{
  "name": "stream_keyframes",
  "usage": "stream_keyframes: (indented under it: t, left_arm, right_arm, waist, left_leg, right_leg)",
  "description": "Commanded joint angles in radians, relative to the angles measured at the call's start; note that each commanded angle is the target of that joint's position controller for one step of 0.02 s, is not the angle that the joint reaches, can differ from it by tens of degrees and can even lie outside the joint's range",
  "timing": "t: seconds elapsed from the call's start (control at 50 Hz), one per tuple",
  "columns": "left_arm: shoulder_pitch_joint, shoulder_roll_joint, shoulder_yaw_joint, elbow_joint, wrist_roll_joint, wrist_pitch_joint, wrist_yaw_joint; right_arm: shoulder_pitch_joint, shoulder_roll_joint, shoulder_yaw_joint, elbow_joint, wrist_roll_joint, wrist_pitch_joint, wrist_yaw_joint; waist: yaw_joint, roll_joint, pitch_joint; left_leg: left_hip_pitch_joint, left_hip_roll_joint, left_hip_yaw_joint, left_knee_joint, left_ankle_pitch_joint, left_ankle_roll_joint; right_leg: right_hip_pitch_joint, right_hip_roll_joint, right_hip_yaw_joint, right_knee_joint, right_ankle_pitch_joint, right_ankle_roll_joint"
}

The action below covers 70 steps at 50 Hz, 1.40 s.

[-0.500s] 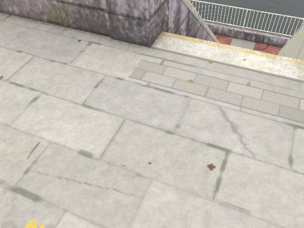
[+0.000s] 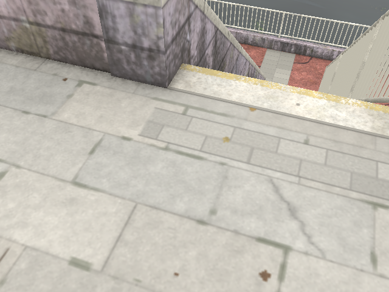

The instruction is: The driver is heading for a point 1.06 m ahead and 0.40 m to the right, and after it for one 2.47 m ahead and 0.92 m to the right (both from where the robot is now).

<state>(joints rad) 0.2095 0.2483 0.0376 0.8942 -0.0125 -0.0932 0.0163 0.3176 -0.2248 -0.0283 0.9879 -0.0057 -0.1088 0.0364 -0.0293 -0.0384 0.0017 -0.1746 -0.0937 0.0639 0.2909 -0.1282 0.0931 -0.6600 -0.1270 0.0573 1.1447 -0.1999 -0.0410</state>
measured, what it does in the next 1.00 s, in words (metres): walks ahead, turning right: right foot, then left foot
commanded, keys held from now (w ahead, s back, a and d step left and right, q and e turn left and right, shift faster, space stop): w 0.06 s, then w+e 0.94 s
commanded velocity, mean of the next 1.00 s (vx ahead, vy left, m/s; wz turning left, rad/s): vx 0.50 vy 0.00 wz -0.42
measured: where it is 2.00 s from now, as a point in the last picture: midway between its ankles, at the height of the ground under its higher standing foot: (295, 183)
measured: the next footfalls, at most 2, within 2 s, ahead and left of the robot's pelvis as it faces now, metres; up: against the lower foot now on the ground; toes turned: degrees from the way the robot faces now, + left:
right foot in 0.32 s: +0.34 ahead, -0.17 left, +0.00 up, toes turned -7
left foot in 0.82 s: +0.67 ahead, -0.05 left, +0.00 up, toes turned -25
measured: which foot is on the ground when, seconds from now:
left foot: down 0.00-0.34, up 0.36-0.80, down 0.82-1.00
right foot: up 0.00-0.30, down 0.32-0.82, up 0.84-1.00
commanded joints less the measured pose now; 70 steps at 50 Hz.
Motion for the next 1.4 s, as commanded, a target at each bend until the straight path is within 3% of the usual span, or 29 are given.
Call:
stream_keyframes:
  t: [0.02,0.12,0.22,0.26,0.3,0.32,0.34,0.36,0.38,0.4,0.42,0.44,0.52,0.64,0.74,0.8,0.82,0.84,0.86,0.88,0.92,1.04,1.16,1.26,1.32,1.34,1.36,1.38,1.4]
  left_arm:
    - [0.034,0.046,0.014,-0.043,0.013,0.004,0.007]
    - [-0.144,0.026,0.004,-0.089,-0.003,-0.006,-0.013]
    - [-0.252,0.038,0.000,-0.155,-0.014,-0.005,-0.049]
    - [-0.235,0.053,0.004,-0.171,-0.014,-0.009,-0.063]
    - [-0.053,0.105,0.037,-0.133,-0.009,-0.009,-0.068]
    - [0.136,0.178,0.073,-0.084,-0.011,-0.007,-0.061]
    - [0.265,0.312,0.107,-0.074,-0.001,-0.002,-0.052]
    - [0.278,0.255,0.088,-0.073,-0.005,-0.002,-0.053]
    - [0.237,0.192,0.070,-0.080,0.001,-0.004,-0.050]
    - [0.150,0.158,0.060,-0.107,0.002,-0.002,-0.047]
    - [0.074,0.132,0.051,-0.132,0.005,0.001,-0.049]
    - [0.032,0.106,0.042,-0.151,0.013,0.000,-0.050]
    - [0.059,0.145,0.053,-0.155,0.002,-0.004,-0.034]
    - [0.166,0.163,0.061,-0.133,-0.008,0.008,-0.005]
    - [0.197,0.163,0.066,-0.122,-0.015,0.023,0.006]
    - [0.156,0.154,0.066,-0.144,-0.008,0.039,0.010]
    - [0.129,0.117,0.051,-0.165,0.000,0.038,0.004]
    - [0.179,0.063,0.035,-0.186,0.002,0.032,0.002]
    - [0.300,0.045,0.020,-0.201,-0.019,0.021,-0.001]
    - [0.262,0.145,0.040,-0.180,-0.032,0.024,0.001]
    - [0.114,0.166,0.051,-0.209,-0.011,0.035,0.000]
    - [0.073,0.085,0.047,-0.258,-0.011,0.061,-0.011]
    - [-0.081,0.062,0.035,-0.310,-0.010,0.047,-0.040]
    - [-0.210,0.060,0.030,-0.380,-0.015,0.047,-0.072]
    - [-0.140,0.108,0.055,-0.387,-0.008,0.055,-0.077]
    - [-0.021,0.144,0.077,-0.360,-0.008,0.058,-0.074]
    - [0.156,0.204,0.112,-0.311,-0.009,0.062,-0.059]
    - [0.247,0.301,0.133,-0.291,-0.010,0.068,-0.035]
    - [0.218,0.330,0.122,-0.326,-0.006,0.050,-0.041]
  right_arm:
    - [-0.038,-0.130,-0.020,-0.053,0.001,-0.018,-0.020]
    - [0.051,-0.170,-0.028,-0.030,0.015,-0.005,-0.037]
    - [0.103,-0.171,-0.035,0.007,0.015,0.015,-0.040]
    - [0.077,-0.188,-0.042,0.000,0.016,0.027,-0.043]
    - [0.028,-0.196,-0.042,-0.022,0.011,0.041,-0.047]
    - [0.024,-0.175,-0.032,-0.047,-0.001,0.044,-0.053]
    - [0.098,-0.079,0.005,-0.093,-0.015,0.019,-0.041]
    - [0.097,-0.081,0.010,-0.082,-0.008,-0.023,-0.028]
    - [0.006,-0.169,-0.013,-0.116,0.029,-0.052,-0.017]
    - [-0.066,-0.178,-0.014,-0.140,0.037,-0.064,-0.019]
    - [-0.095,-0.173,-0.019,-0.144,0.021,-0.062,-0.027]
    - [-0.090,-0.174,-0.028,-0.148,0.008,-0.049,-0.034]
    - [-0.112,-0.130,-0.032,-0.185,-0.012,-0.006,-0.045]
    - [-0.351,-0.097,-0.023,-0.269,0.001,-0.012,-0.040]
    - [-0.412,-0.143,-0.034,-0.315,0.010,-0.032,-0.020]
    - [-0.274,-0.181,-0.055,-0.285,0.009,-0.047,-0.023]
    - [-0.140,-0.217,-0.070,-0.263,-0.005,-0.051,-0.029]
    - [0.016,-0.285,-0.089,-0.252,-0.014,-0.045,-0.038]
    - [0.059,-0.294,-0.093,-0.229,-0.002,-0.028,-0.030]
    - [0.020,-0.200,-0.072,-0.251,0.011,-0.022,-0.031]
    - [-0.083,-0.151,-0.055,-0.264,0.004,-0.010,-0.032]
    - [-0.110,-0.159,-0.063,-0.218,0.001,-0.026,-0.026]
    - [-0.071,-0.201,-0.070,-0.187,0.004,-0.006,-0.036]
    - [-0.008,-0.243,-0.079,-0.158,0.023,0.024,-0.040]
    - [-0.023,-0.285,-0.092,-0.162,0.034,0.043,-0.050]
    - [-0.035,-0.294,-0.094,-0.166,0.036,0.051,-0.055]
    - [-0.036,-0.271,-0.085,-0.174,0.035,0.052,-0.060]
    - [0.010,-0.162,-0.049,-0.208,-0.007,0.040,-0.052]
    - [0.040,-0.121,-0.023,-0.247,0.000,-0.001,-0.035]
  waist:
    - [0.046,0.077,0.055]
    - [-0.022,0.083,0.052]
    - [-0.049,0.081,0.085]
    - [-0.025,0.096,0.067]
    - [0.080,0.102,-0.050]
    - [0.150,0.058,-0.155]
    - [0.138,-0.175,-0.293]
    - [0.130,-0.206,-0.382]
    - [0.133,-0.160,-0.265]
    - [0.110,-0.071,-0.172]
    - [0.071,0.024,-0.108]
    - [0.033,0.027,-0.085]
    - [0.001,-0.001,-0.039]
    - [0.081,-0.048,0.006]
    - [0.087,-0.056,0.013]
    - [0.013,-0.082,-0.045]
    - [-0.052,-0.053,-0.156]
    - [-0.076,0.108,-0.308]
    - [-0.026,0.409,-0.387]
    - [-0.041,0.266,-0.273]
    - [-0.027,0.085,-0.066]
    - [0.025,0.119,0.006]
    - [-0.026,0.097,0.032]
    - [-0.062,0.100,0.080]
    - [0.009,0.149,0.013]
    - [0.081,0.145,-0.051]
    - [0.169,0.107,-0.142]
    - [0.152,-0.113,-0.228]
    - [0.093,-0.228,-0.392]
  left_leg:
    - [-0.104,0.278,-0.206,-0.205,0.083,0.170]
    - [0.031,0.277,-0.130,-0.193,0.090,0.118]
    - [0.245,0.359,-0.098,-0.124,0.112,0.095]
    - [0.283,0.370,-0.069,-0.050,0.251,0.073]
    - [0.240,0.321,0.007,0.200,0.611,0.031]
    - [0.088,0.269,0.058,0.460,0.589,-0.010]
    - [-0.360,0.113,0.077,0.887,0.181,-0.088]
    - [-0.561,0.030,-0.105,1.059,-0.395,-0.083]
    - [-0.659,0.098,-0.168,1.109,-0.345,-0.050]
    - [-0.652,0.146,-0.153,1.061,-0.255,-0.036]
    - [-0.599,0.182,-0.143,0.976,-0.192,-0.040]
    - [-0.519,0.210,-0.147,0.900,-0.157,-0.046]
    - [-0.464,0.194,-0.119,0.723,-0.058,-0.106]
    - [-0.410,0.119,-0.111,0.297,0.238,-0.121]
    - [-0.369,0.103,-0.152,0.178,0.177,-0.098]
    - [-0.161,0.085,-0.119,0.119,0.081,-0.054]
    - [0.070,0.164,-0.173,0.143,0.084,-0.006]
    - [0.432,0.366,-0.425,0.163,0.028,0.088]
    - [0.607,0.526,-0.808,0.063,-0.162,0.183]
    - [0.511,0.509,-0.781,0.032,-0.324,0.149]
    - [0.211,0.430,-0.508,-0.023,-0.170,0.094]
    - [0.038,0.350,-0.182,-0.135,0.145,0.107]
    - [0.111,0.329,0.002,-0.129,0.246,0.073]
    - [0.233,0.380,0.057,-0.087,0.293,0.050]
    - [0.272,0.382,0.115,0.097,0.723,0.020]
    - [0.250,0.363,0.140,0.263,0.835,0.004]
    - [0.109,0.324,0.159,0.500,0.755,-0.032]
    - [-0.262,0.236,0.155,0.849,0.082,-0.077]
    - [-0.538,0.070,-0.053,1.101,-0.472,-0.098]
  right_leg:
    - [-0.026,-0.042,0.001,-0.138,0.158,0.027]
    - [-0.003,0.006,-0.047,-0.458,0.322,0.029]
    - [-0.076,0.026,-0.038,-0.549,0.190,-0.020]
    - [-0.022,0.053,-0.068,-0.567,0.092,-0.053]
    - [0.266,0.139,-0.142,-0.605,0.085,-0.097]
    - [0.541,0.119,-0.062,-0.606,0.118,-0.139]
    - [0.955,-0.138,0.431,-0.659,0.007,-0.313]
    - [1.079,-0.233,0.764,-0.842,-0.040,-0.370]
    - [1.005,-0.195,0.642,-0.845,-0.033,-0.304]
    - [0.859,-0.154,0.489,-0.846,0.053,-0.266]
    - [0.703,-0.116,0.383,-0.867,0.156,-0.245]
    - [0.598,-0.082,0.318,-0.894,0.226,-0.228]
    - [0.452,-0.024,0.218,-0.947,0.348,-0.242]
    - [0.434,0.029,0.197,-0.934,0.196,-0.174]
    - [0.556,-0.025,0.319,-0.834,0.158,-0.157]
    - [0.568,0.007,0.348,-0.698,0.287,-0.127]
    - [0.490,0.064,0.304,-0.516,0.296,-0.097]
    - [0.222,0.183,0.185,-0.195,0.073,-0.034]
    - [-0.053,0.228,0.130,0.034,-0.414,-0.003]
    - [-0.139,0.147,0.157,0.151,-0.354,0.002]
    - [-0.104,0.074,0.092,0.127,-0.184,0.011]
    - [-0.067,0.001,0.057,-0.005,-0.019,0.026]
    - [-0.061,0.014,-0.006,-0.315,0.236,0.024]
    - [-0.057,0.040,-0.082,-0.467,0.159,-0.010]
    - [0.113,0.127,-0.160,-0.501,0.001,-0.069]
    - [0.269,0.173,-0.183,-0.548,0.009,-0.100]
    - [0.549,0.196,-0.152,-0.608,0.079,-0.142]
    - [0.891,-0.045,0.222,-0.616,0.099,-0.235]
    - [1.072,-0.240,0.765,-0.794,-0.044,-0.404]
Velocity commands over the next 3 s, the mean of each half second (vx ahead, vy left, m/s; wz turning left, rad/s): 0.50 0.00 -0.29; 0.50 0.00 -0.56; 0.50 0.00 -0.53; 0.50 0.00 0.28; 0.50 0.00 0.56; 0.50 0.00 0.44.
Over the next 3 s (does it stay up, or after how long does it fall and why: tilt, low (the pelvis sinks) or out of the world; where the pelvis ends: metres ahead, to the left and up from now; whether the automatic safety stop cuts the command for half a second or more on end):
stays up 1.48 -0.58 -0.03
